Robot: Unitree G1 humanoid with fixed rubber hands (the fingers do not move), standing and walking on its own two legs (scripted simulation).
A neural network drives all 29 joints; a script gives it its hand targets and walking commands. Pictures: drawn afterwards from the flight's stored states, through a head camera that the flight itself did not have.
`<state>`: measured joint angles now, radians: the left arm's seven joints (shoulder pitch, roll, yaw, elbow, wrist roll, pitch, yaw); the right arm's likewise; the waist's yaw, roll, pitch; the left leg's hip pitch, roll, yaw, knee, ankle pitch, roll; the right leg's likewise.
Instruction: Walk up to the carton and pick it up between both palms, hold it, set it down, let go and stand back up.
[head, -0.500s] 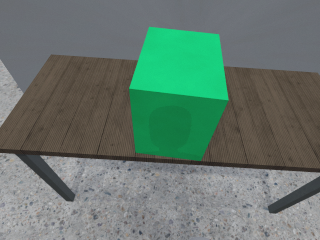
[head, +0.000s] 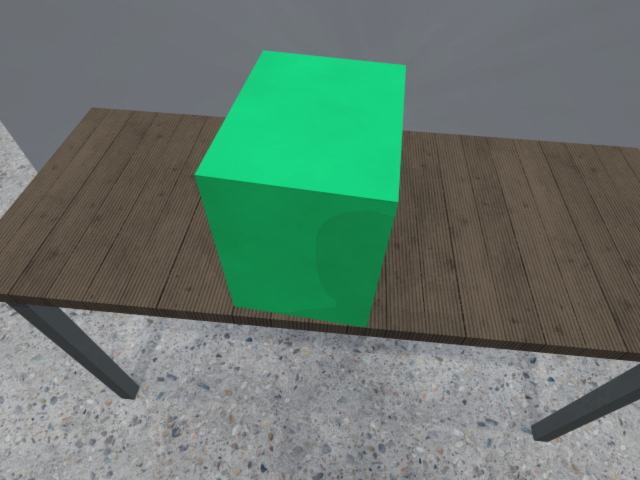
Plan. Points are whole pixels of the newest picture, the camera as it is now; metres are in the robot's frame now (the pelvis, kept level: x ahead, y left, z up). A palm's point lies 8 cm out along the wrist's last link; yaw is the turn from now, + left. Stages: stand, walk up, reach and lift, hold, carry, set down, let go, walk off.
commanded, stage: walk up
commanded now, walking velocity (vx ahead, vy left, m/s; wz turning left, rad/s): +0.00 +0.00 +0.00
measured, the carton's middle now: (315, 191) +0.51 +0.03 +0.05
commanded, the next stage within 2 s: none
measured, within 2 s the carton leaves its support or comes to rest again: neither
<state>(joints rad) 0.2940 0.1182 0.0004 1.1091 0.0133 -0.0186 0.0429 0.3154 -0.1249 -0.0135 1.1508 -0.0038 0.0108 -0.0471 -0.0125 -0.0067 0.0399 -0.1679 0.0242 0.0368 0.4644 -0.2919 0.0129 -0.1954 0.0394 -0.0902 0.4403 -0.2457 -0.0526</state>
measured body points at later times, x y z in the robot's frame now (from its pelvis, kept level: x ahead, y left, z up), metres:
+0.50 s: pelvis +0.00 +0.01 +0.00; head +0.02 +0.02 +0.45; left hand -0.03 +0.21 -0.16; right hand -0.05 -0.20 -0.15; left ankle -0.03 +0.11 -0.74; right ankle -0.01 -0.09 -0.74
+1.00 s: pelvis +0.01 +0.14 +0.01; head +0.01 +0.19 +0.46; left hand -0.01 +0.37 -0.17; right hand +0.02 -0.09 -0.12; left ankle +0.02 +0.25 -0.74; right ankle -0.03 -0.03 -0.69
